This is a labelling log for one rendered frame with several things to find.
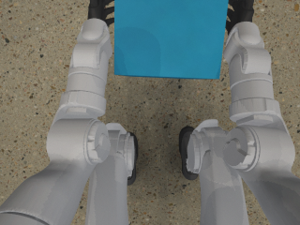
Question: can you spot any right robot hand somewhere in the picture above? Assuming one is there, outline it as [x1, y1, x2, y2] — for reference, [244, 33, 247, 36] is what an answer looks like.
[225, 0, 254, 35]

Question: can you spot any carton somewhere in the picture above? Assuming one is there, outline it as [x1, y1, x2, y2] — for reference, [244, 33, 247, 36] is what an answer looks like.
[114, 0, 229, 80]

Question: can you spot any left robot foot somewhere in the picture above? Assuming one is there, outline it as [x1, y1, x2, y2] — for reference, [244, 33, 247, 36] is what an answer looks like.
[127, 132, 139, 186]

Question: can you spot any robot left upper arm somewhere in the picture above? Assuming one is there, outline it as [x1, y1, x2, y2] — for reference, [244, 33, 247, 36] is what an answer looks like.
[0, 118, 111, 225]

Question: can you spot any robot right forearm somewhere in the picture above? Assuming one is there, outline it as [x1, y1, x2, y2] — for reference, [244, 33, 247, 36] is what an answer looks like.
[223, 22, 295, 152]

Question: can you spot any right robot shin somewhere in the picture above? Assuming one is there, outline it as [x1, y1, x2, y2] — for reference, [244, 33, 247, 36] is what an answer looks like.
[186, 119, 229, 174]

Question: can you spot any robot left forearm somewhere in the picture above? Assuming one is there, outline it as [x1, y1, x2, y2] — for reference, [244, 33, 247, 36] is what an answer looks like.
[46, 18, 113, 155]

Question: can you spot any robot right upper arm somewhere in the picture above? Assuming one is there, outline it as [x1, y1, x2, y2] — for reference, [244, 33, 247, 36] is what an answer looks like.
[222, 125, 300, 225]

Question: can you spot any left robot hand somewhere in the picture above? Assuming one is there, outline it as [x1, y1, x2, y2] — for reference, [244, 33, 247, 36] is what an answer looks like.
[87, 0, 114, 26]

